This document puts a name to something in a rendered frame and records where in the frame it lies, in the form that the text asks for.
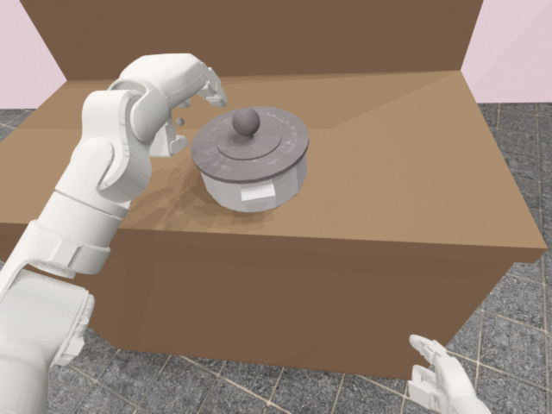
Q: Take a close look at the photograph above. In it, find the lid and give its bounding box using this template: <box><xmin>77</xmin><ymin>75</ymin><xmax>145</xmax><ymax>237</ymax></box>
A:
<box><xmin>191</xmin><ymin>106</ymin><xmax>309</xmax><ymax>184</ymax></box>

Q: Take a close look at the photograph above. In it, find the robot left forearm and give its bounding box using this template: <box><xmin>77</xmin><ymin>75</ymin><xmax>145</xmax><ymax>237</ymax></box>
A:
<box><xmin>0</xmin><ymin>76</ymin><xmax>168</xmax><ymax>303</ymax></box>

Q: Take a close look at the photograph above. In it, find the robot right forearm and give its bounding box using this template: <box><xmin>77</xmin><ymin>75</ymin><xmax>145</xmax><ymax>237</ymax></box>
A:
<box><xmin>447</xmin><ymin>395</ymin><xmax>492</xmax><ymax>414</ymax></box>

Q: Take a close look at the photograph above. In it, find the robot left upper arm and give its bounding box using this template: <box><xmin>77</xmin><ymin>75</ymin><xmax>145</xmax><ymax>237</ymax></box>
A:
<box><xmin>0</xmin><ymin>269</ymin><xmax>95</xmax><ymax>414</ymax></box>

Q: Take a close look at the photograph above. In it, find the pot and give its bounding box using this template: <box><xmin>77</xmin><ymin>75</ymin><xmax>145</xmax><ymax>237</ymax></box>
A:
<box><xmin>200</xmin><ymin>153</ymin><xmax>307</xmax><ymax>212</ymax></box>

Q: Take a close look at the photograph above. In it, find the table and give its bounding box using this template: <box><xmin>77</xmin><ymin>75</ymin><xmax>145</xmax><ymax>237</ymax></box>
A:
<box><xmin>0</xmin><ymin>0</ymin><xmax>548</xmax><ymax>380</ymax></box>

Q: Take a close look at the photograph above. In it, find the knob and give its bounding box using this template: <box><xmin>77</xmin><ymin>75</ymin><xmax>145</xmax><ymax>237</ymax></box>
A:
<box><xmin>232</xmin><ymin>108</ymin><xmax>260</xmax><ymax>136</ymax></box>

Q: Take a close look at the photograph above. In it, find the left robot hand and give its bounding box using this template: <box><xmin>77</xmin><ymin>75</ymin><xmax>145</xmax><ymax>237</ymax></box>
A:
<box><xmin>119</xmin><ymin>53</ymin><xmax>227</xmax><ymax>157</ymax></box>

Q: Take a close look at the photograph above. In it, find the right robot hand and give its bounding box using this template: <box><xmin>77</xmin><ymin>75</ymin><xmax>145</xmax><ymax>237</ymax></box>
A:
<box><xmin>408</xmin><ymin>335</ymin><xmax>477</xmax><ymax>414</ymax></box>

